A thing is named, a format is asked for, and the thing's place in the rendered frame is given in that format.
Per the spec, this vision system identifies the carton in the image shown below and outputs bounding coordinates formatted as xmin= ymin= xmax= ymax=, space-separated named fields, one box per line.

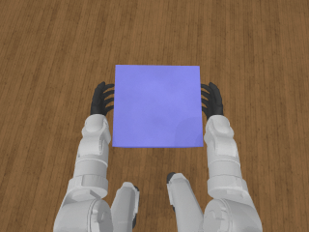
xmin=112 ymin=65 xmax=204 ymax=148

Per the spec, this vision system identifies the robot right hand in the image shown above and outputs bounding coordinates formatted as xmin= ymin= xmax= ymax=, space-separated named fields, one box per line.
xmin=200 ymin=82 xmax=224 ymax=121

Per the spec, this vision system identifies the right robot forearm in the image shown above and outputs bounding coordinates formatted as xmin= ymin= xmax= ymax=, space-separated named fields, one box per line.
xmin=204 ymin=115 xmax=263 ymax=227

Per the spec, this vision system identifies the robot left hand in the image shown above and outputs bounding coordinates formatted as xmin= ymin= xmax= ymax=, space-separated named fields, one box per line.
xmin=90 ymin=81 xmax=115 ymax=117

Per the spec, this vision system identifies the right robot shin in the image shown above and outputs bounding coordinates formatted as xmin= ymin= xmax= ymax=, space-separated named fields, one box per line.
xmin=170 ymin=173 xmax=190 ymax=184

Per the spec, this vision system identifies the right robot foot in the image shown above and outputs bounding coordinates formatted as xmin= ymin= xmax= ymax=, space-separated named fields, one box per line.
xmin=166 ymin=172 xmax=176 ymax=212

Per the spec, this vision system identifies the robot right upper arm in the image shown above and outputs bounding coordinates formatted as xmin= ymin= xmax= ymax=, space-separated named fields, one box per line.
xmin=203 ymin=197 xmax=263 ymax=232

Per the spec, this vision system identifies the left robot forearm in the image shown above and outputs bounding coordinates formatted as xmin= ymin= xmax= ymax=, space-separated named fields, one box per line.
xmin=53 ymin=114 xmax=111 ymax=232

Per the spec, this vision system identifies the robot left upper arm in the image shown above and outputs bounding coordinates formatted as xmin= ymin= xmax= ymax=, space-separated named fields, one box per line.
xmin=54 ymin=198 xmax=114 ymax=232

